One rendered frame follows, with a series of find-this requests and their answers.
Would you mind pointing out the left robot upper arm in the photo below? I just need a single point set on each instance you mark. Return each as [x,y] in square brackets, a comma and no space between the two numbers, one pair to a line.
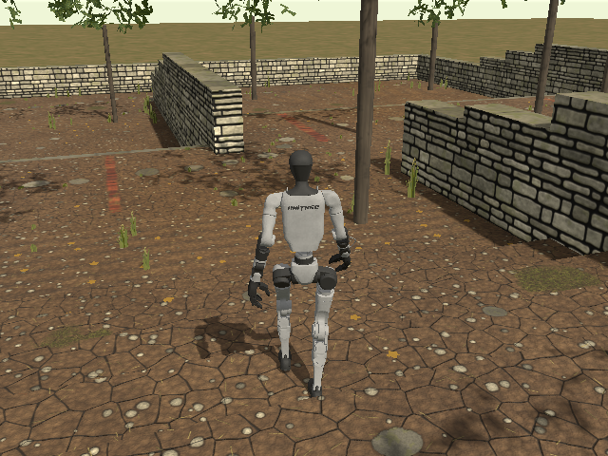
[272,202]

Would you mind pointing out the left robot forearm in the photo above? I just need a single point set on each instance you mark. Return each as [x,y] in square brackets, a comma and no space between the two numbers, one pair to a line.
[260,261]

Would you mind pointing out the left robot foot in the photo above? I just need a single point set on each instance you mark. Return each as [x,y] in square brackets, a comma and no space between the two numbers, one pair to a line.
[285,363]

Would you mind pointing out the left robot hand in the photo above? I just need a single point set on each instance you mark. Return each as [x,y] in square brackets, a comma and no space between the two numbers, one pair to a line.
[252,292]

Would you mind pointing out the right robot hand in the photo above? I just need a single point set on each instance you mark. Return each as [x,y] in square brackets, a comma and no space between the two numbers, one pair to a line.
[338,257]

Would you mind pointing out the right robot upper arm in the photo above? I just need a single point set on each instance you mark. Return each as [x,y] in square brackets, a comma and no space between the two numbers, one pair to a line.
[336,213]

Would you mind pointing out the humanoid robot head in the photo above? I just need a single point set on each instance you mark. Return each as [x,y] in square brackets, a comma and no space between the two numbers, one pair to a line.
[301,163]

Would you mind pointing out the right robot forearm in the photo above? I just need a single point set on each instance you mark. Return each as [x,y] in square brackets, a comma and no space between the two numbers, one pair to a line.
[344,246]

